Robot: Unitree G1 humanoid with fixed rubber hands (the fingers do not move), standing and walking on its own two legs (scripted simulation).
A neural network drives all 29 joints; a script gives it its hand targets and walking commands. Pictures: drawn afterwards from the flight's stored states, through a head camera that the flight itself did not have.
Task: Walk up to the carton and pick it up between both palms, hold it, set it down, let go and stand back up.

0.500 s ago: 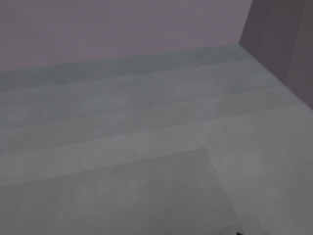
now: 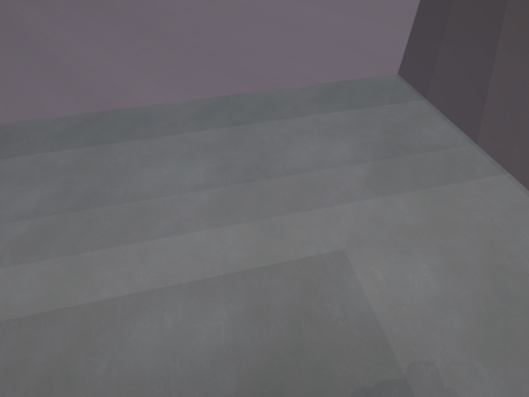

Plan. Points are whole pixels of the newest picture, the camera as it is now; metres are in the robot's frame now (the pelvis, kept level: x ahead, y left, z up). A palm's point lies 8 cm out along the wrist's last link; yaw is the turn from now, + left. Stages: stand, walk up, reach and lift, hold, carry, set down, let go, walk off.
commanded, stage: stand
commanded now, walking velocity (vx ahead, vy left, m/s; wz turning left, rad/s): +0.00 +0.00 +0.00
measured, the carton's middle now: out of the picture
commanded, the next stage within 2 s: none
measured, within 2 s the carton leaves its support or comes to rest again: neither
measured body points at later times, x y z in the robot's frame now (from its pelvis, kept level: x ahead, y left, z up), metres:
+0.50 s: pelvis -0.01 +0.00 +0.00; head +0.00 +0.00 +0.45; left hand -0.02 +0.20 -0.16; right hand -0.03 -0.21 -0.16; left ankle -0.01 +0.12 -0.74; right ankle -0.01 -0.12 -0.74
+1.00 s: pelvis -0.02 +0.00 +0.00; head -0.02 -0.01 +0.45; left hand -0.04 +0.19 -0.16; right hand -0.04 -0.21 -0.16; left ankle -0.01 +0.12 -0.74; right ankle -0.01 -0.12 -0.74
